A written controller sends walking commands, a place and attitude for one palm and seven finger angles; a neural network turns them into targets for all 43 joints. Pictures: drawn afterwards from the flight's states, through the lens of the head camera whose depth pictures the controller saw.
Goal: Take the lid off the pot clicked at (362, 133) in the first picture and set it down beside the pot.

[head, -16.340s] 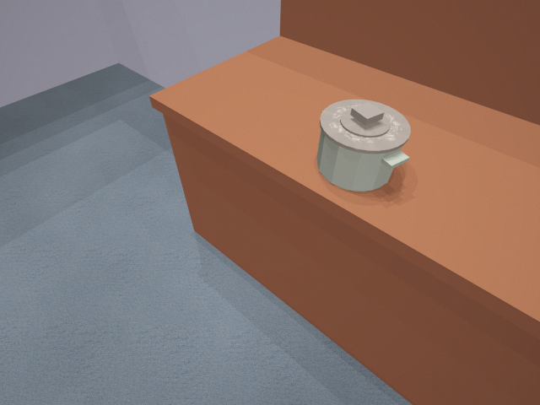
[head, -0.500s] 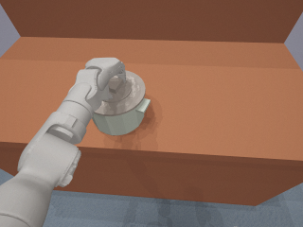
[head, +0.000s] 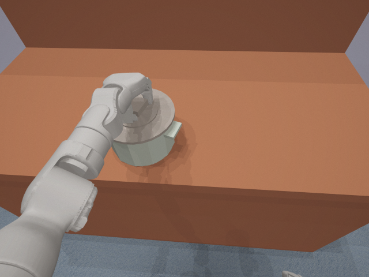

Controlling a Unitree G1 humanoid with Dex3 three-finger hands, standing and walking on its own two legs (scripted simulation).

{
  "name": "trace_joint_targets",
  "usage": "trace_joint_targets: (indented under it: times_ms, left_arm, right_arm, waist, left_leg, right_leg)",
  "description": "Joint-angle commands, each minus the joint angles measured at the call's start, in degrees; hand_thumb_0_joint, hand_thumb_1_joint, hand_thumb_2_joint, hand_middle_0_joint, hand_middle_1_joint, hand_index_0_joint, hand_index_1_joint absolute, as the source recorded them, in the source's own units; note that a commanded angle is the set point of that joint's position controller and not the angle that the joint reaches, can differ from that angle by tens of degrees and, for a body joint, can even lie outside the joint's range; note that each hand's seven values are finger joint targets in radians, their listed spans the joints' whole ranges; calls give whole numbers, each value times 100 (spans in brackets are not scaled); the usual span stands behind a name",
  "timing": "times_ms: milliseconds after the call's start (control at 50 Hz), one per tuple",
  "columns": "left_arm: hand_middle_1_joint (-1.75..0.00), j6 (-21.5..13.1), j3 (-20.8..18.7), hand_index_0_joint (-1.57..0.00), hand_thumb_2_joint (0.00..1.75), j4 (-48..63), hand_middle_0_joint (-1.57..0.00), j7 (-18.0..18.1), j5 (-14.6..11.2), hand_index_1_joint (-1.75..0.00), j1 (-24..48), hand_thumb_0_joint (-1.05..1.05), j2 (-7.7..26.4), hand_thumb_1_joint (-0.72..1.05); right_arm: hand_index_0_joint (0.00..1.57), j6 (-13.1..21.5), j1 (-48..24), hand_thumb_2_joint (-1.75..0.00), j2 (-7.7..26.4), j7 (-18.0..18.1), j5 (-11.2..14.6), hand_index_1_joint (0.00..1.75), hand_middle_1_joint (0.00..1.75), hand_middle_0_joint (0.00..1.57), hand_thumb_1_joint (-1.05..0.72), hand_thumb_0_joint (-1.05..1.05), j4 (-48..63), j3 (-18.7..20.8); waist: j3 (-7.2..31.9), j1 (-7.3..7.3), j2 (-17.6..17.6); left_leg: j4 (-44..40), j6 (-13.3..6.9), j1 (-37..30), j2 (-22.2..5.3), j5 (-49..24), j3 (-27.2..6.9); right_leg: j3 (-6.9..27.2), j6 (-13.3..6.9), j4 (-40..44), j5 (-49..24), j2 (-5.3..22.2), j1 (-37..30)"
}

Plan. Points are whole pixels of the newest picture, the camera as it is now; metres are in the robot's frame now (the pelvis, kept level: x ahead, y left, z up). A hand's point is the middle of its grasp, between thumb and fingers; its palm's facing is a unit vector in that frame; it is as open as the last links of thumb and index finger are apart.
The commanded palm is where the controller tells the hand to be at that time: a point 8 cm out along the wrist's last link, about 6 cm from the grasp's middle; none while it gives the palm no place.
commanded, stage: close the fingers and squeeze the knob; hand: left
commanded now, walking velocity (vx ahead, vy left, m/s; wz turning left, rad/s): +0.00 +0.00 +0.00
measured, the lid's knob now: (134, 105) +0.49 +0.11 +0.09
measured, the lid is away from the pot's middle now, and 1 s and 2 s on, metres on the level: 0.00 0.01 0.01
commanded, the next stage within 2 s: lift the lid straight up in 0.58 s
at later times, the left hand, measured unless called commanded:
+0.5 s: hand (129, 110) +0.46 +0.11 +0.11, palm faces -0.33 -0.01 -0.94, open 8.4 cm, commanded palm +0.45 +0.11 +0.17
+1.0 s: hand (128, 108) +0.45 +0.11 +0.13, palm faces -0.31 +0.00 -0.95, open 8.3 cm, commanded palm +0.44 +0.11 +0.20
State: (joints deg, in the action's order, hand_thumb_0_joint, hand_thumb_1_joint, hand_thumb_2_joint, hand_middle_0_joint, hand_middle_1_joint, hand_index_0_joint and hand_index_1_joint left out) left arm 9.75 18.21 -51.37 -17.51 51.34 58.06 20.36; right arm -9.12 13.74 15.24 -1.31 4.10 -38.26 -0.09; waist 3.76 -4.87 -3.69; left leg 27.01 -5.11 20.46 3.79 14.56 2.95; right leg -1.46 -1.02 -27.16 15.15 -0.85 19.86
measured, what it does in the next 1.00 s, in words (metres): stands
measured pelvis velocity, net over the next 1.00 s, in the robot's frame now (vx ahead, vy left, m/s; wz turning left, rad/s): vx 0.00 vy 0.00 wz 0.02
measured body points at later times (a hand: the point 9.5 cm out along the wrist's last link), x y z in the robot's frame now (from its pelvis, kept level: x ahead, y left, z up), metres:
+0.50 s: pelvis +0.00 +0.00 +0.00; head +0.04 -0.02 +0.45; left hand +0.47 +0.11 +0.17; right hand +0.08 -0.25 -0.13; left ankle -0.02 +0.06 -0.74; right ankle -0.02 -0.11 -0.74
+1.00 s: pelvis +0.00 +0.00 +0.00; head +0.03 -0.03 +0.45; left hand +0.46 +0.11 +0.18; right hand +0.10 -0.25 -0.13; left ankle -0.02 +0.06 -0.74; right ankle -0.02 -0.11 -0.74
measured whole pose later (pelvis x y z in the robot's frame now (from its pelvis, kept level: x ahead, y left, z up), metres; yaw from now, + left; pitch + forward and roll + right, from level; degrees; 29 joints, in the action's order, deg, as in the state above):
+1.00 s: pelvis +0.00 +0.00 +0.00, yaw +1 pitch +6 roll -1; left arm 13.3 21.4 -41.8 -19.6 49.8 54.7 20.7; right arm -8.5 13.1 15.3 -2.4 3.8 -38.4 0.5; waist 2.8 -3.8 -4.9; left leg 25.5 -5.2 17.7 4.4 13.8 2.0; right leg -2.3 -0.8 -25.7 14.8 -0.3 16.9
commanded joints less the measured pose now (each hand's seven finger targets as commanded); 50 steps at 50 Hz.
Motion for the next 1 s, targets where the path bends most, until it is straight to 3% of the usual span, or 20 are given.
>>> trace_joint_targets:
  times_ms: [0,40,100,200,260,340,400,460,520,580,600,680,740,780,840,860,880,900,960,980]
  left_arm:
    - [-98,-25,-365,-68,94,903,-68,143,48,-97,2764,0,988,28]
    - [-97,-67,-270,-67,96,1057,-67,110,31,-96,2925,0,868,28]
    - [-97,-59,-547,-67,98,870,-67,148,55,-95,2717,0,1191,30]
    - [-97,-53,-147,-68,100,1084,-69,115,78,-96,2984,0,768,34]
    - [-98,-101,-481,-69,101,1216,-70,153,83,-96,2849,0,1109,37]
    - [-98,-86,-184,-70,103,1372,-72,123,8,-97,2801,0,663,41]
    - [-99,-25,-505,-71,104,1481,-73,172,14,-97,2725,0,1103,44]
    - [-99,-4,-159,-72,106,1729,-74,124,-44,-98,2749,0,708,48]
    - [-99,50,-404,-72,107,1475,-75,176,8,-98,2574,0,979,52]
    - [-99,65,-173,-73,107,1801,-75,164,-20,-98,2839,0,717,55]
    - [-99,73,-368,-73,108,1801,-75,194,5,-98,2773,0,947,56]
    - [-99,80,-412,-72,108,1554,-75,178,-2,-97,2699,0,997,59]
    - [-99,55,-342,-72,108,2313,-75,180,21,-97,3276,0,997,60]
    - [-99,91,-195,-72,108,2389,-75,164,42,-97,3273,0,834,60]
    - [-98,160,-415,-72,108,2227,-74,163,-73,-97,3045,0,973,60]
    - [-98,212,-366,-72,108,2000,-74,152,-83,-97,2993,0,934,60]
    - [-98,229,-548,-72,108,2052,-74,150,-82,-97,3106,0,1150,60]
    - [-98,250,-402,-72,108,2253,-74,128,-87,-97,3268,0,1055,60]
    - [-98,222,-274,-72,108,2828,-74,58,-75,-97,3395,0,953,61]
    - [-98,245,-287,-72,108,2558,-74,31,-38,-97,3238,0,975,61]
  right_arm:
    - [20,128,-30,-90,754,23,28,30,30,20,-90,0,577,234]
    - [20,125,-5,-90,777,22,15,30,30,20,-90,0,581,242]
    - [20,129,16,-90,780,40,15,30,30,20,-90,0,567,232]
    - [20,109,-20,-90,749,16,30,30,30,20,-90,0,538,246]
    - [20,128,24,-90,761,-11,-2,30,30,20,-90,0,559,252]
    - [20,129,-8,-90,741,-45,5,30,30,20,-90,0,592,298]
    - [20,142,-44,-90,758,-46,14,30,30,20,-90,0,607,275]
    - [20,127,-123,-90,728,-87,16,30,30,20,-90,0,624,289]
    - [20,136,-87,-90,752,-90,36,30,30,20,-90,0,594,252]
    - [20,130,-121,-90,721,-110,15,30,30,20,-90,0,603,281]
    - [20,136,-106,-90,734,-106,19,30,30,20,-90,0,605,280]
    - [20,139,-91,-90,744,-84,20,30,30,20,-90,0,588,243]
    - [20,171,-194,-90,727,-76,-4,30,30,20,-90,0,674,276]
    - [20,201,-189,-90,683,-114,-5,30,30,20,-90,0,651,285]
    - [20,205,-144,-90,735,-134,-4,30,30,20,-90,0,628,285]
    - [20,194,-165,-90,712,-127,2,30,30,20,-90,0,599,262]
    - [20,208,-163,-90,741,-107,-1,30,30,20,-90,0,583,254]
    - [20,213,-238,-90,720,-101,14,30,30,20,-90,0,619,246]
    - [20,291,-308,-90,679,-117,-18,30,30,20,-90,0,690,288]
    - [20,292,-313,-90,690,-126,-1,30,30,20,-90,0,653,267]
  waist:
    - [2069,-65,642]
    - [2138,-90,583]
    - [2107,-30,676]
    - [2035,-116,397]
    - [2316,-26,325]
    - [2310,-88,507]
    - [2399,-10,568]
    - [2315,-67,400]
    - [2218,-13,496]
    - [2309,-51,350]
    - [2341,-20,390]
    - [2313,-8,530]
    - [2698,-43,255]
    - [2675,-56,108]
    - [2535,-15,233]
    - [2379,-41,462]
    - [2437,7,494]
    - [2442,-24,544]
    - [2791,-14,365]
    - [2594,-14,375]
  left_leg:
    - [14,71,-1407,-204,-2103,-494]
    - [38,60,-1484,-195,-2302,-510]
    - [11,54,-1409,-200,-2123,-472]
    - [41,85,-1596,-216,-2251,-523]
    - [106,102,-1763,-241,-2606,-587]
    - [142,90,-1846,-246,-2768,-598]
    - [79,80,-1780,-237,-2656,-575]
    - [107,104,-1917,-262,-2818,-629]
    - [58,139,-1845,-265,-2713,-647]
    - [80,126,-1950,-245,-2701,-640]
    - [76,136,-1959,-269,-2739,-667]
    - [48,126,-1789,-230,-2570,-623]
    - [117,118,-2140,-239,-2998,-689]
    - [136,177,-2367,-275,-3280,-797]
    - [110,203,-2259,-263,-3293,-783]
    - [64,175,-2096,-260,-2998,-733]
    - [11,151,-2032,-228,-2814,-696]
    - [-17,135,-2024,-223,-2725,-691]
    - [81,118,-2360,-230,-3198,-773]
    - [86,138,-2323,-224,-3266,-793]
  right_leg:
    - [98,-137,142,-2393,-47,-496]
    - [99,-149,149,-2475,-36,-423]
    - [119,-135,151,-2423,-44,-559]
    - [71,-151,138,-2324,-53,-262]
    - [79,-158,93,-2433,-61,-376]
    - [62,-145,140,-2487,-69,-262]
    - [98,-138,126,-2597,-69,-562]
    - [52,-130,131,-2516,-65,-337]
    - [24,-145,124,-2383,-98,-347]
    - [45,-145,143,-2390,-82,-300]
    - [44,-154,129,-2394,-86,-369]
    - [40,-144,130,-2435,-85,-490]
    - [92,-163,130,-2639,-48,-525]
    - [59,-158,121,-2545,-86,-338]
    - [22,-169,144,-2582,-94,-402]
    - [16,-148,147,-2534,-94,-475]
    - [44,-149,176,-2590,-84,-613]
    - [46,-149,181,-2630,-69,-681]
    - [106,-140,167,-2835,-42,-726]
    - [86,-147,184,-2799,-66,-626]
